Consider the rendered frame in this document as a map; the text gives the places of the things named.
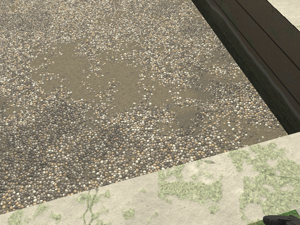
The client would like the right robot hand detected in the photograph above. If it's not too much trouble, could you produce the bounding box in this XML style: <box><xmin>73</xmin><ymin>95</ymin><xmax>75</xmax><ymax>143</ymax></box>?
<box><xmin>262</xmin><ymin>215</ymin><xmax>300</xmax><ymax>225</ymax></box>

